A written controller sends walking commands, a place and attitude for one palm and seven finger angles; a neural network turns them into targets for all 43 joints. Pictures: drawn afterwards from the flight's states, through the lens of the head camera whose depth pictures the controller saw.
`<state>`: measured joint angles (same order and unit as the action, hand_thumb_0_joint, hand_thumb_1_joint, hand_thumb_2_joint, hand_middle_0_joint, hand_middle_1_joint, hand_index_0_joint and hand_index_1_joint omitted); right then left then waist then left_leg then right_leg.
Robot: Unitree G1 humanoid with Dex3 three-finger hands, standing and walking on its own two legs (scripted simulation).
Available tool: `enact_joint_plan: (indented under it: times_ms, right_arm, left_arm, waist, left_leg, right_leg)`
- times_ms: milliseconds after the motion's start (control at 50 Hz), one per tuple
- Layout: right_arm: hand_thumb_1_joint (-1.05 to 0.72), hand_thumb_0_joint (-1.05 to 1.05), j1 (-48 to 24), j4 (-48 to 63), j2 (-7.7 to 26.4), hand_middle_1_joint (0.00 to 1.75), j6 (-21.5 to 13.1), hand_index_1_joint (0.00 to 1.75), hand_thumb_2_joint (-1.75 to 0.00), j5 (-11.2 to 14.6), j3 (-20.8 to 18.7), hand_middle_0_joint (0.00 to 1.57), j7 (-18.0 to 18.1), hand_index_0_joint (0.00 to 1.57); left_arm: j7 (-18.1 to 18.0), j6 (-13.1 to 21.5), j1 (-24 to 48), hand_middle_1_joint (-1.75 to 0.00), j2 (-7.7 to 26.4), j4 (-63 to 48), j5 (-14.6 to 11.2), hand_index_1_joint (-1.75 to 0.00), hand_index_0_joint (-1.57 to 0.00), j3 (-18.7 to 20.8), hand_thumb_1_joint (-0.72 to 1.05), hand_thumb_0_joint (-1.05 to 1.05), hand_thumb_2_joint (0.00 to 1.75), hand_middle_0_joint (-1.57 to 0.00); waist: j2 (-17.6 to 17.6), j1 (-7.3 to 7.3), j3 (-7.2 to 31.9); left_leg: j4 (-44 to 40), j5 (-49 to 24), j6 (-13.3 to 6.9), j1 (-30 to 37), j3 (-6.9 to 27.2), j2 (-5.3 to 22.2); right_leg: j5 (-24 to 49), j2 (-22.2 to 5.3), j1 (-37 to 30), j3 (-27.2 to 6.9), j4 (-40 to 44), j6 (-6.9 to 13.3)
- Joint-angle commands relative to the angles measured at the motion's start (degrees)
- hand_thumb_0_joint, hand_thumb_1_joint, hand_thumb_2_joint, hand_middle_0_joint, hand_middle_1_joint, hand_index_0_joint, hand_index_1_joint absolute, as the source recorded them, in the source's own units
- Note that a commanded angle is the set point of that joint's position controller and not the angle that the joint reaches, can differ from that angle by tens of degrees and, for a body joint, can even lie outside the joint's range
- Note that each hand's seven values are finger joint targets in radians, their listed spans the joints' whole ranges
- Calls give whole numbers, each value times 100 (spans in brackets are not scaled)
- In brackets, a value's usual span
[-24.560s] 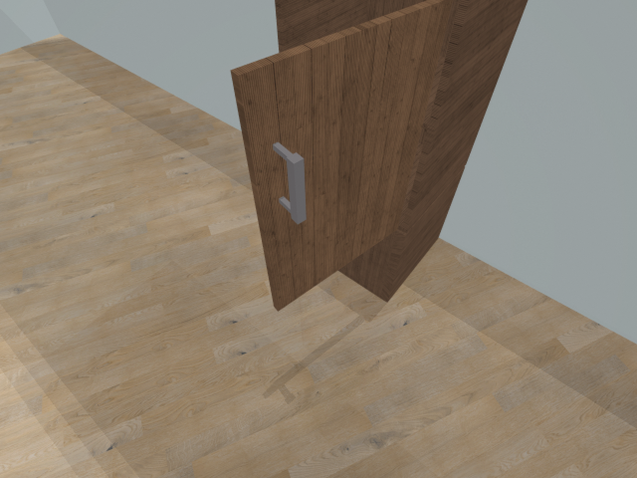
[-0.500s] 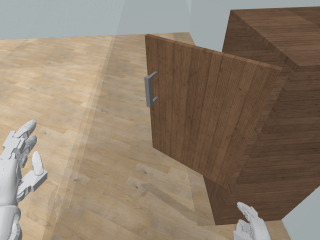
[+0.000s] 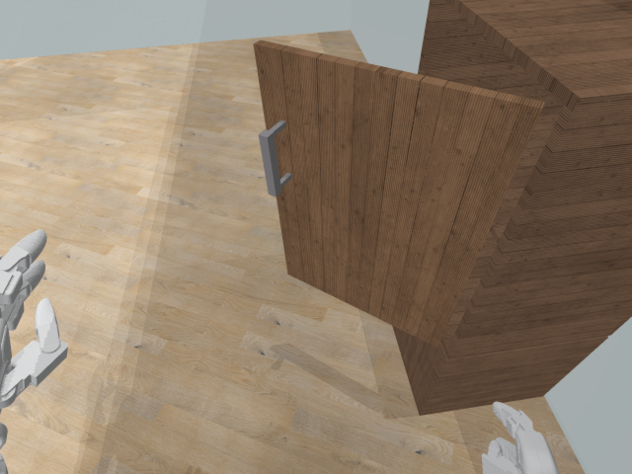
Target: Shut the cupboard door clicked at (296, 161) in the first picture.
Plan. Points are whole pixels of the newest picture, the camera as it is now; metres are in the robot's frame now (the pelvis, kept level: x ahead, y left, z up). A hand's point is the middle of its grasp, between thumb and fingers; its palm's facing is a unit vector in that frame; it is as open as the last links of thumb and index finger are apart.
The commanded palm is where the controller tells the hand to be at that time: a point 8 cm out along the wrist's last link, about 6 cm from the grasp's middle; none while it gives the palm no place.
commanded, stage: step back with the hand held close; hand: left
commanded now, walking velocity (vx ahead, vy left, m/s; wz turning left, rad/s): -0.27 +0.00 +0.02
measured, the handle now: (277, 159) +0.61 +0.12 +0.06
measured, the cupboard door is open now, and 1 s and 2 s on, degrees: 51 51 51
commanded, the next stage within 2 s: stop stepping back and stand still in 1.16 s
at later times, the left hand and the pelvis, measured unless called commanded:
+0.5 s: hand out of the picture +0.13 +0.30 +0.16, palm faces +0.45 -0.76 -0.47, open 7.4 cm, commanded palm +0.07 +0.32 +0.18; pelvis -0.07 +0.02 -0.02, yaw +1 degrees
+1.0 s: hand out of the picture +0.05 +0.31 +0.16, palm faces +0.48 -0.75 -0.45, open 7.4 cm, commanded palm -0.03 +0.35 +0.18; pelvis -0.14 +0.03 -0.03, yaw +5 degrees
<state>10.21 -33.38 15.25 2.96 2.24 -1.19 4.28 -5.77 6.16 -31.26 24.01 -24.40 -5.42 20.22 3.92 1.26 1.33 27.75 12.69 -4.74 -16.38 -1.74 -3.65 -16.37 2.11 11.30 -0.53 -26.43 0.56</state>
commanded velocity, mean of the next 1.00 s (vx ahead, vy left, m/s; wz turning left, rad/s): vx -0.34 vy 0.00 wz -0.02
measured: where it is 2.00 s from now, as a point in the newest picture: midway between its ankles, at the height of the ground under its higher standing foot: outside the picture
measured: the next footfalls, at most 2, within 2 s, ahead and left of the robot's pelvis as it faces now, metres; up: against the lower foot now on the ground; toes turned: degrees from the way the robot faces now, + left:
right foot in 1.20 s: -0.28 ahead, -0.10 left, +0.00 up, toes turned +0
left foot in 1.32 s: -0.06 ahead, +0.09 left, +0.00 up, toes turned +2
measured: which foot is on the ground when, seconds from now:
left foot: down 0.00-1.00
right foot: down 0.00-0.92, up 0.94-1.00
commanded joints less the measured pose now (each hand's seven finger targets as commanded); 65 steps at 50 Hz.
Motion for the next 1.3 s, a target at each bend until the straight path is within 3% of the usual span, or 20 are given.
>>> enact_joint_plan:
  times_ms: [0, 140, 280, 500, 660, 780, 820, 860, 920, 1000, 1100, 1120, 1140, 1160, 1180, 1200, 1220, 1240, 1260, 1280]
  right_arm:
    - [-90, 0, -600, 1091, 530, 30, -151, 30, -90, 22, -202, 20, 71, 20]
    - [-90, 0, -598, 1117, 594, 30, -210, 30, -90, -2, -182, 20, 79, 20]
    - [-90, 0, -515, 1146, 691, 30, -435, 30, -90, -79, -169, 20, 127, 20]
    - [-90, 0, -346, 977, 748, 30, -705, 30, -90, -172, -246, 20, 33, 20]
    - [-90, 0, -320, 900, 617, 30, -775, 30, -90, -187, -269, 20, -53, 20]
    - [-90, 0, -186, 692, 412, 30, -800, 30, -90, -227, -221, 20, -86, 20]
    - [-90, 0, -149, 625, 426, 30, -805, 30, -90, -225, -249, 20, -68, 20]
    - [-90, 0, -211, 697, 433, 30, -826, 30, -90, -192, -211, 20, -41, 20]
    - [-90, 0, -511, 779, 540, 30, -985, 30, -90, -218, -258, 20, 37, 20]
    - [-90, 0, -363, 728, 502, 30, -1180, 30, -90, -216, -376, 20, -77, 20]
    - [-90, 0, -270, 500, 398, 30, -1231, 30, -90, -265, -236, 20, -164, 20]
    - [-90, 0, -216, 395, 373, 30, -1220, 30, -90, -284, -248, 20, -178, 20]
    - [-90, 0, -211, 333, 340, 30, -1203, 30, -90, -282, -218, 20, -200, 20]
    - [-90, 0, -179, 262, 296, 30, -1171, 30, -90, -272, -209, 20, -205, 20]
    - [-90, 0, -166, 171, 208, 30, -1133, 30, -90, -247, -165, 20, -193, 20]
    - [-90, 0, -257, 120, 154, 30, -1165, 30, -90, -256, -114, 20, -143, 20]
    - [-90, 0, -366, 138, 132, 30, -1218, 30, -90, -336, -79, 20, -97, 20]
    - [-90, 0, -401, 189, 134, 30, -1179, 30, -90, -207, -145, 20, -61, 20]
    - [-90, 0, -347, 315, 199, 30, -1120, 30, -90, -137, -148, 20, -14, 20]
    - [-90, 0, -301, 348, 299, 30, -1044, 30, -90, -121, -144, 20, 27, 20]
  left_arm:
    - [-207, 391, 26, -30, 1278, -1154, -33, -30, -20, 1108, 90, 0, 90, -20]
    - [-226, 469, 21, -30, 1170, -1178, 13, -30, -20, 981, 90, 0, 90, -20]
    - [-286, 742, 450, -30, 1232, -1460, 220, -30, -20, 1154, 90, 0, 90, -20]
    - [-281, 997, 662, -30, 1089, -1494, 392, -30, -20, 1248, 90, 0, 90, -20]
    - [-301, 1156, 435, -30, 1230, -1750, 356, -30, -20, 1477, 90, 0, 90, -20]
    - [-441, 1161, 616, -30, 1212, -1714, 346, -30, -20, 1257, 90, 0, 90, -20]
    - [-499, 1174, 587, -30, 1280, -1684, 372, -30, -20, 1297, 90, 0, 90, -20]
    - [-485, 1213, 578, -30, 1241, -1797, 360, -30, -20, 1266, 90, 0, 90, -20]
    - [-467, 1282, 452, -30, 1366, -1770, 390, -30, -20, 1639, 90, 0, 90, -20]
    - [-352, 1295, 317, -30, 1373, -1990, 134, -30, -20, 1684, 90, 0, 90, -20]
    - [-267, 1166, 391, -30, 990, -1830, -57, -30, -20, 1139, 90, 0, 90, -20]
    - [-289, 1187, 538, -30, 983, -1842, -14, -30, -20, 1099, 90, 0, 90, -20]
    - [-294, 1213, 778, -30, 926, -1918, 11, -30, -20, 932, 90, 0, 90, -20]
    - [-329, 1244, 984, -30, 1075, -1933, 64, -30, -20, 955, 90, 0, 90, -20]
    - [-387, 1277, 1251, -30, 1253, -1973, 121, -30, -20, 978, 90, 0, 90, -20]
    - [-460, 1301, 1596, -30, 1460, -2104, 203, -30, -20, 1021, 90, 0, 90, -20]
    - [-550, 1316, 1614, -30, 1757, -2140, 255, -30, -20, 1343, 90, 0, 90, -20]
    - [-412, 1126, 1414, -30, 1415, -1754, 246, -30, -20, 934, 90, 0, 90, -20]
    - [-336, 945, 1283, -30, 1337, -1707, 219, -30, -20, 925, 90, 0, 90, -20]
    - [-304, 766, 1201, -30, 1304, -1666, 203, -30, -20, 966, 90, 0, 90, -20]
  waist:
    - [-286, -33, 1064]
    - [-108, -43, 711]
    - [352, -65, 405]
    - [434, -88, 242]
    - [-62, -111, 436]
    - [-671, -256, 361]
    - [-536, -280, 385]
    - [-256, -280, 385]
    - [1213, -69, 554]
    - [738, -23, 1161]
    - [774, -68, 1082]
    - [803, -84, 1073]
    - [521, -89, 1071]
    - [-48, -126, 985]
    - [-952, -186, 864]
    - [-1404, -206, 745]
    - [-1120, -148, 852]
    - [-1672, -211, 924]
    - [-1357, -315, 836]
    - [-513, -373, 785]
  left_leg:
    - [-69, -2420, 106, 536, 632, 861]
    - [-520, -869, 46, -386, 943, 1066]
    - [-1299, 1974, -201, -2105, 1444, 1308]
    - [-1504, 3201, -272, -3178, 1725, 1586]
    - [-691, 2832, -62, -2658, 1213, 1351]
    - [570, 1679, 286, -844, 709, 859]
    - [496, 1557, 273, -652, 722, 877]
    - [-107, 1713, 169, -784, 937, 1069]
    - [-1938, 3129, -302, -2797, 2119, 2247]
    - [-1952, 2232, 201, -1535, 1261, 2215]
    - [-2106, 1670, 886, -359, 792, 2081]
    - [-1850, 1403, 995, -103, 719, 1987]
    - [-1437, 1114, 1169, 262, 469, 1776]
    - [-548, 650, 1196, 617, 97, 1457]
    - [962, 199, 1090, 1221, -172, 1137]
    - [1727, 368, 970, 1238, -191, 797]
    - [1869, 713, 889, 872, -170, 685]
    - [1710, 555, 770, 419, 91, 575]
    - [1196, -258, 652, 591, 58, 658]
    - [595, -1536, 523, 1005, 164, 733]
  right_leg:
    - [2616, -627, -169, -333, -124, -136]
    - [1248, -463, -144, -386, -150, -101]
    - [476, -171, -999, -363, -708, -117]
    - [31, 86, -1329, -305, -1507, -64]
    - [-447, -291, -487, -1012, -1031, 207]
    - [-1098, -1097, 1659, -1821, 315, 496]
    - [-986, -1027, 1780, -1608, 329, 438]
    - [-933, -573, 1625, -1022, -129, 225]
    - [-555, 361, -483, -48, -2502, -100]
    - [-1416, 455, -170, 237, -2815, 5]
    - [-1752, 377, -9, 433, -623, 85]
    - [-1504, 191, 38, 228, 24, 113]
    - [-1389, -17, 262, 19, 576, 227]
    - [-1295, -461, 786, -610, 1186, 439]
    - [-961, -1373, 1848, -1559, 1638, 747]
    - [207, -1976, 2135, -1683, 1724, 858]
    - [2185, -2060, 1594, -1462, 1291, 881]
    - [2547, -1757, 1125, -960, 605, 711]
    - [2624, -1464, 1031, -584, 72, 504]
    - [2244, -969, 1221, -164, -460, 187]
